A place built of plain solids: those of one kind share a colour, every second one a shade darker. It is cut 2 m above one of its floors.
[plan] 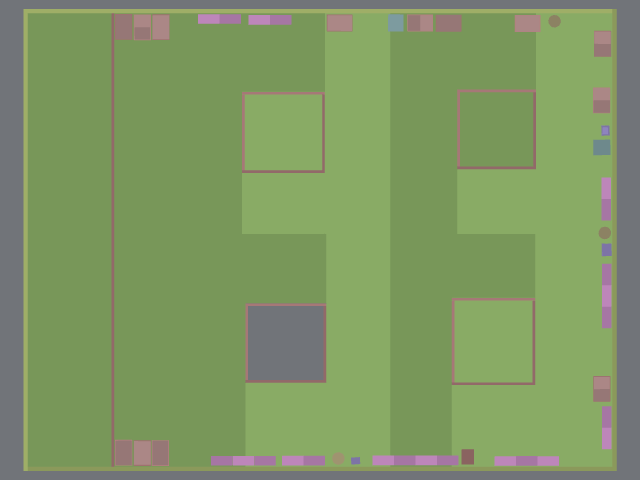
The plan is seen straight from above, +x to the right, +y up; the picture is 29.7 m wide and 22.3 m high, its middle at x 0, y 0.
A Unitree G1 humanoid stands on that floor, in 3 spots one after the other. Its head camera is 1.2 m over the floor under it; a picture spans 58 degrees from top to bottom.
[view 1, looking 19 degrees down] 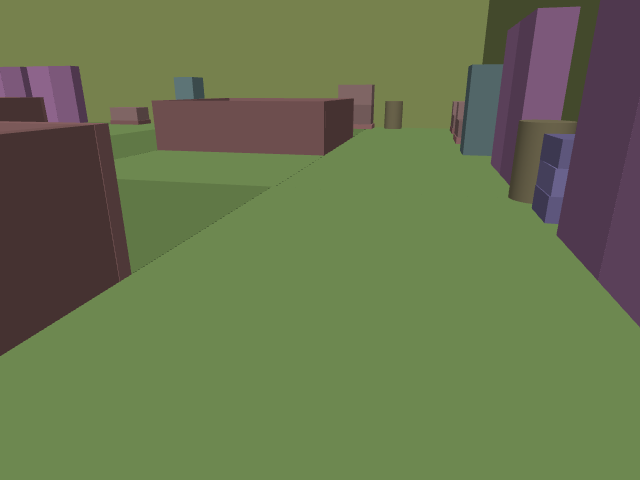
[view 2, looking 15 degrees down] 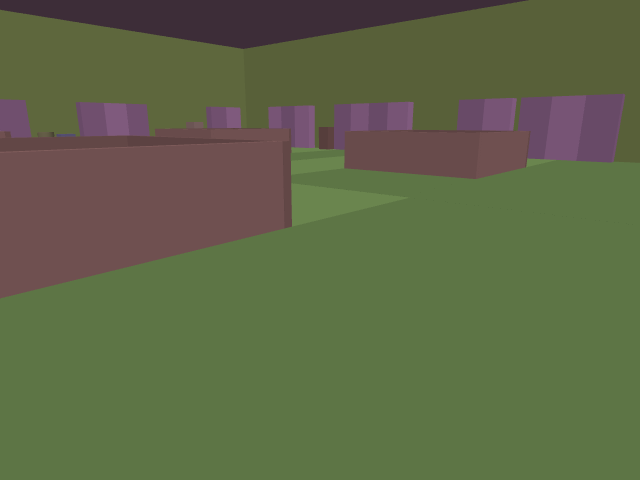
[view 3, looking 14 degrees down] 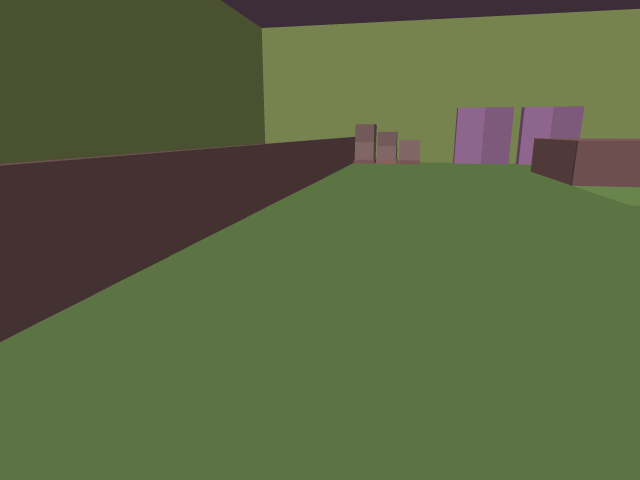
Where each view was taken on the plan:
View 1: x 11.89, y -5.09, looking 103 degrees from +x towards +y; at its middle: floor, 3.69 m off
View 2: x -7.23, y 6.74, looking -49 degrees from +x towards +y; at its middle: floor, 4.64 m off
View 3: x -7.23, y -7.86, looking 102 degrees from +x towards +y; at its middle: floor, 4.96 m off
